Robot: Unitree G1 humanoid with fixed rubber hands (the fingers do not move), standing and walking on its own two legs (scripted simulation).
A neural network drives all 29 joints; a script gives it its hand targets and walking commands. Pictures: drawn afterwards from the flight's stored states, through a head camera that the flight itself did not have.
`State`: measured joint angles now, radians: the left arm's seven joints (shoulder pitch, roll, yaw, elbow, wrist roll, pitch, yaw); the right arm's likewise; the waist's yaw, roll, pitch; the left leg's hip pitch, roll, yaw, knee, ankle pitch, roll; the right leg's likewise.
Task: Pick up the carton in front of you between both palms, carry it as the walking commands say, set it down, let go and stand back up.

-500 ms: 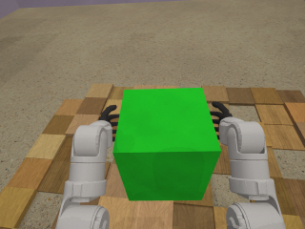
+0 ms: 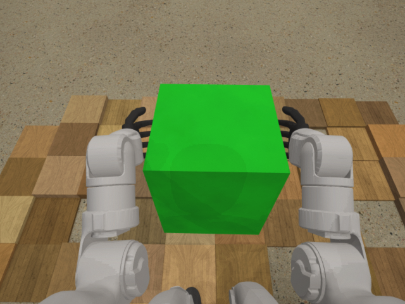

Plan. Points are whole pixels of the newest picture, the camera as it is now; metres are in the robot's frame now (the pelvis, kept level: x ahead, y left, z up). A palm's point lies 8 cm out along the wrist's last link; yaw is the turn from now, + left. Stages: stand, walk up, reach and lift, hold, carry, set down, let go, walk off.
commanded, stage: carry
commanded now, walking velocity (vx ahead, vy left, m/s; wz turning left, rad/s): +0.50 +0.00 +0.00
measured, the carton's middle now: (212, 164) +0.37 -0.02 +0.02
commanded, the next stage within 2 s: none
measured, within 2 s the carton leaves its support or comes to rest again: neither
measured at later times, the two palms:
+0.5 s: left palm (131, 30) +0.62 +0.14 +0.16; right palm (268, 13) +0.66 -0.15 +0.17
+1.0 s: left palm (147, 58) +0.70 +0.14 +0.04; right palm (256, 51) +0.71 -0.16 +0.04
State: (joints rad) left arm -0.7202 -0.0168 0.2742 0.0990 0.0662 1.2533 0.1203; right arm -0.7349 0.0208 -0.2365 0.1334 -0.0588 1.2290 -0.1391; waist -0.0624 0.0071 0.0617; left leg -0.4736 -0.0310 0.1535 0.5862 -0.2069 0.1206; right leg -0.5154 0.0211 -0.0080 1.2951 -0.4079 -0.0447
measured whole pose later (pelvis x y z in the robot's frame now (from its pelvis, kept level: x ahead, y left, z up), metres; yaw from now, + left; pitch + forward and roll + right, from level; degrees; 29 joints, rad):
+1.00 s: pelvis +0.42 -0.02 +0.01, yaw +3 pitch +5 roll -2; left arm -0.17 -0.14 0.13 0.11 0.22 0.77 0.03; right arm -0.16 0.13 -0.15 0.11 -0.20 0.76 -0.02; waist -0.01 0.04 -0.11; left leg -0.23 -0.01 0.02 0.51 -0.25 0.00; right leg -0.35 0.05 -0.08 0.54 -0.11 -0.06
